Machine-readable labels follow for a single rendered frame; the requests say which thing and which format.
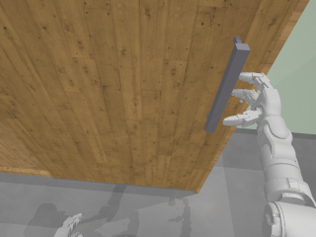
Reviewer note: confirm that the handle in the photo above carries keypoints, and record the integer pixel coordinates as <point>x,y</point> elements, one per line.
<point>237,59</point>

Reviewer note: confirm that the left robot hand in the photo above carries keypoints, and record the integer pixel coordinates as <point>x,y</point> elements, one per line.
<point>68,226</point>

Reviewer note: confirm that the right robot upper arm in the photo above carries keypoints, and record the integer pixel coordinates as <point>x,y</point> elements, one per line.
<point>283,219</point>

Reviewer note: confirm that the right robot forearm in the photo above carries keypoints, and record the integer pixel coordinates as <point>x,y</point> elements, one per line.
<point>282,173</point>

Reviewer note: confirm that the wardrobe door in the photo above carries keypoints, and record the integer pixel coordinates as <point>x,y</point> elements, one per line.
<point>14,154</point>
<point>118,91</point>

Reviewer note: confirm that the right robot hand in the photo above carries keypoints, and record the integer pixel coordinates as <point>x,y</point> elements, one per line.
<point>268,102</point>

